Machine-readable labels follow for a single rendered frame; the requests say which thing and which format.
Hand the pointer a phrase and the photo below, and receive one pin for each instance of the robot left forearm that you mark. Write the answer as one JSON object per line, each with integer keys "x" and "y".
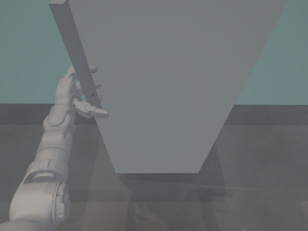
{"x": 54, "y": 150}

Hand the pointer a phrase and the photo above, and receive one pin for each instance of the robot left hand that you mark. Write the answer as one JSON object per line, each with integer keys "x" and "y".
{"x": 67, "y": 92}

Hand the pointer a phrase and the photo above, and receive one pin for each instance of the fridge door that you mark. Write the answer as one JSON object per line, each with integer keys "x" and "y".
{"x": 171, "y": 72}

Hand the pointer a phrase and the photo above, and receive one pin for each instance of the handle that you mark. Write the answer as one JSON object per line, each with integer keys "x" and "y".
{"x": 65, "y": 21}

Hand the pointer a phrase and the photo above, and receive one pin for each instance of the robot left upper arm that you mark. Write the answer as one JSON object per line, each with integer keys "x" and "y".
{"x": 39, "y": 206}

